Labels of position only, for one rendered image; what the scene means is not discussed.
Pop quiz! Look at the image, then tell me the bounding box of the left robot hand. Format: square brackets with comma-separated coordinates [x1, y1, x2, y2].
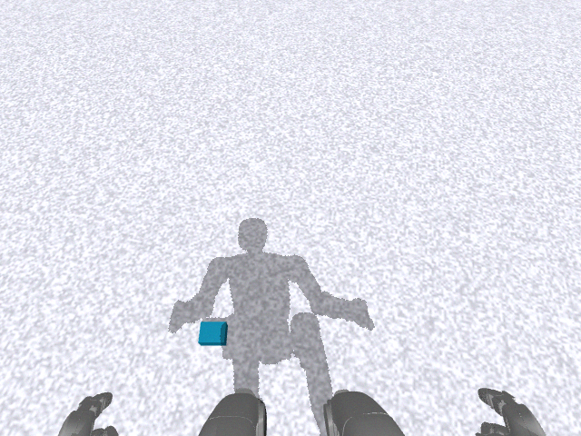
[58, 392, 119, 436]

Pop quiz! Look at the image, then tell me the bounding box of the right robot hand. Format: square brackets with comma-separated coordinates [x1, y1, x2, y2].
[476, 388, 546, 436]

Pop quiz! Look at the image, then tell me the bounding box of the small box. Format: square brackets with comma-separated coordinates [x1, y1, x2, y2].
[198, 322, 228, 346]

